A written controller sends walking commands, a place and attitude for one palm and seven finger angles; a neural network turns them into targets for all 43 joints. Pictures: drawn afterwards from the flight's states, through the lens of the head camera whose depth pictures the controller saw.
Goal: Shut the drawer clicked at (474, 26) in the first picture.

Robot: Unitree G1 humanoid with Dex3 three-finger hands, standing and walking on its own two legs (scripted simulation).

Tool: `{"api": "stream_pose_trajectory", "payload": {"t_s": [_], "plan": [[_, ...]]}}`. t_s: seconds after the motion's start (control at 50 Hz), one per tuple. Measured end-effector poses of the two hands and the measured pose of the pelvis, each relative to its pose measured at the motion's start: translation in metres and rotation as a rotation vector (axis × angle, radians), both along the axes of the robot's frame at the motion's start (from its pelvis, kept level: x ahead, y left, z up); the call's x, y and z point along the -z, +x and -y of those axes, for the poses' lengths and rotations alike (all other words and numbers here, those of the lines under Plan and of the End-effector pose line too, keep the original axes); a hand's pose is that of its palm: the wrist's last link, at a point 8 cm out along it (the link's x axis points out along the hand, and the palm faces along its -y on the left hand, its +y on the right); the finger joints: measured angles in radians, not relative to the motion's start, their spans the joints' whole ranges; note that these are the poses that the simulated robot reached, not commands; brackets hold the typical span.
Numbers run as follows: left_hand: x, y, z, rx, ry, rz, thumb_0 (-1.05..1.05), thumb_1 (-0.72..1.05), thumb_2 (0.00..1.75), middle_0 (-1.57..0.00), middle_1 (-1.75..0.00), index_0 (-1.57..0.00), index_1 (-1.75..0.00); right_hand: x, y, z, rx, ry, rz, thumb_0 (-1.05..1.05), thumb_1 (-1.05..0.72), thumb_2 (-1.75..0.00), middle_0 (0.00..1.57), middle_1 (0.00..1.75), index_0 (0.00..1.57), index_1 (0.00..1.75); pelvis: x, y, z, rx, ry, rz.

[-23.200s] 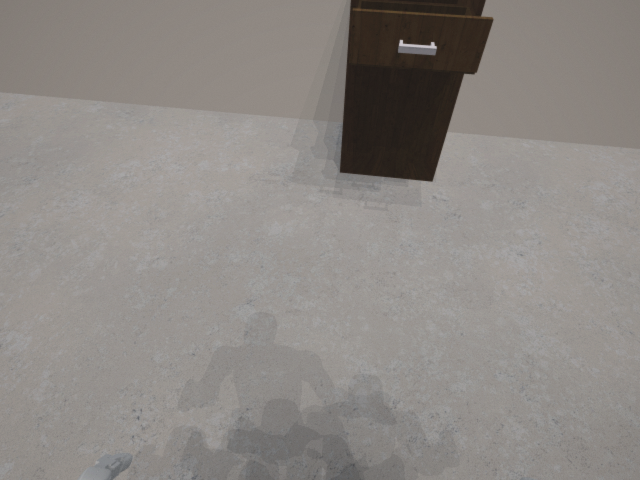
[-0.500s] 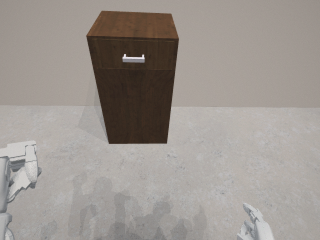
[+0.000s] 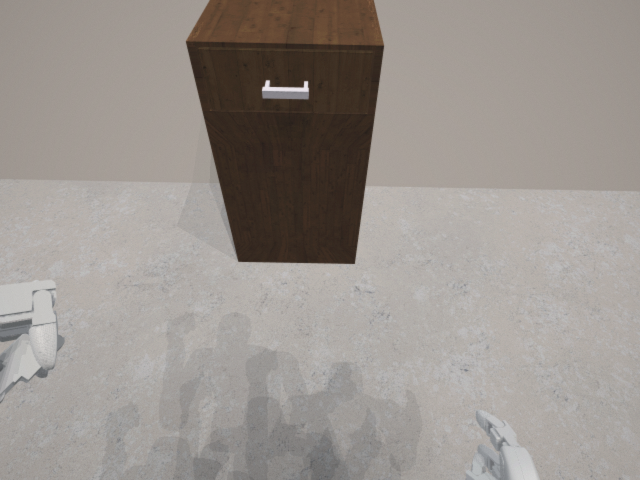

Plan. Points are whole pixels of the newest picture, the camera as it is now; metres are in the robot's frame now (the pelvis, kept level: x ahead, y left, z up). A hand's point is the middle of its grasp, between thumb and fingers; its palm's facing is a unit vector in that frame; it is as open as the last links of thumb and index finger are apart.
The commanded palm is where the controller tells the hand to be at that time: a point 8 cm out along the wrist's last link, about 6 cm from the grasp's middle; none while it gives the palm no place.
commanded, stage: stop stepping back and stand still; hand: left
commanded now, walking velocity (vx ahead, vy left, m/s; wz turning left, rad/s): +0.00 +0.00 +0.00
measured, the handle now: (286, 88) +0.97 +0.14 -0.01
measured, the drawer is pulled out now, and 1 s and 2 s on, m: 0.00 0.00 0.00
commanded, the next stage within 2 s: let the arm hang, fingers relaxed in 0.06 s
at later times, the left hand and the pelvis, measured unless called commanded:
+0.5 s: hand out of the picture +0.04 +0.20 -0.16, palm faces -0.02 -0.97 -0.23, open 3.3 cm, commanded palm none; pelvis -0.01 +0.01 +0.00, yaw +1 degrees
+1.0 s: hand out of the picture +0.03 +0.24 -0.15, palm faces +0.00 -0.96 -0.29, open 7.2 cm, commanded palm none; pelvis -0.01 +0.02 +0.01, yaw +0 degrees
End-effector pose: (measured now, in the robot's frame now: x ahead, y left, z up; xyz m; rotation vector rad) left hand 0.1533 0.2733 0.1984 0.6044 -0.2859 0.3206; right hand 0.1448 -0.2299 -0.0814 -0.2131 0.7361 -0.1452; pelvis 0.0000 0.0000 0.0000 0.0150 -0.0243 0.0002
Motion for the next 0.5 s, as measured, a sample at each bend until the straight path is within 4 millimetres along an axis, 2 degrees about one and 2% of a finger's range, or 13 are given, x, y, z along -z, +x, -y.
{"api": "stream_pose_trajectory", "payload": {"t_s": [0.08,0.16,0.18,0.22,0.26,0.32,0.36,0.4,0.44,0.5], "plan": [[-0.004,0.005,0.000,-0.003,0.014,-0.019,0.01,0.89,0.90,-1.40,-1.60,-1.40,-1.60,-0.003,0.017,-0.004,0.000,0.040,0.039,0.02,-0.90,-0.90,0.20,0.30,0.20,0.30,-0.002,0.003,0.001,0.008,-0.016,-0.016],[0.010,0.008,-0.005,-0.022,-0.034,-0.088,0.01,0.89,0.90,-1.40,-1.60,-1.40,-1.60,-0.005,0.025,-0.004,0.012,0.045,0.039,0.02,-0.90,-0.90,0.21,0.30,0.20,0.30,-0.003,0.007,-0.002,0.010,-0.023,-0.024],[0.022,0.011,-0.007,-0.014,-0.035,-0.127,0.01,0.89,0.90,-1.40,-1.60,-1.40,-1.60,-0.003,0.026,-0.004,-0.008,0.047,0.038,0.01,-0.90,-0.90,0.21,0.30,0.20,0.30,-0.003,0.008,-0.003,0.002,-0.023,-0.033],[0.070,0.021,-0.017,-0.029,-0.086,-0.312,0.00,0.89,0.90,-1.40,-1.60,-1.40,-1.60,0.010,0.026,0.000,-0.052,0.052,-0.006,0.01,-0.90,-0.90,0.21,0.30,0.20,0.30,0.001,0.006,-0.008,-0.012,-0.024,-0.042],[0.134,0.022,-0.026,-0.088,-0.186,-0.552,0.00,0.90,0.90,-1.38,-1.58,-1.38,-1.58,0.023,0.022,0.004,-0.059,0.051,-0.064,0.01,-0.90,-0.90,0.21,0.30,0.20,0.30,0.004,0.003,-0.013,-0.014,-0.021,-0.046],[0.221,-0.002,-0.019,-0.156,-0.324,-0.895,0.00,0.90,0.90,-1.32,-1.52,-1.32,-1.52,0.034,0.005,0.008,-0.043,0.039,-0.144,0.01,-0.90,-0.90,0.21,0.30,0.20,0.30,0.006,-0.001,-0.016,-0.009,-0.014,-0.038],[0.264,-0.027,-0.005,-0.165,-0.397,-1.076,0.00,0.90,0.90,-1.26,-1.47,-1.26,-1.47,0.036,-0.012,0.011,-0.031,0.023,-0.202,0.01,-0.90,-0.90,0.20,0.30,0.20,0.30,0.006,-0.004,-0.015,-0.006,-0.008,-0.028],[0.296,-0.055,0.013,-0.163,-0.465,-1.222,0.01,0.91,0.90,-1.20,-1.40,-1.20,-1.40,0.037,-0.034,0.013,-0.020,0.004,-0.271,0.01,-0.90,-0.90,0.20,0.30,0.20,0.30,0.004,-0.007,-0.014,-0.005,-0.006,-0.018],[0.316,-0.083,0.027,-0.173,-0.512,-1.332,0.01,0.91,0.90,-1.13,-1.34,-1.13,-1.33,0.037,-0.056,0.015,-0.009,-0.013,-0.347,0.01,-0.90,-0.90,0.20,0.30,0.20,0.30,0.002,-0.010,-0.013,-0.006,-0.009,-0.012],[0.329,-0.119,0.022,-0.238,-0.540,-1.428,0.01,0.90,0.90,-1.02,-1.26,-1.02,-1.22,0.038,-0.088,0.015,0.009,-0.023,-0.460,0.01,-0.90,-0.90,0.20,0.30,0.20,0.30,-0.002,-0.014,-0.010,-0.010,-0.015,-0.009]]}}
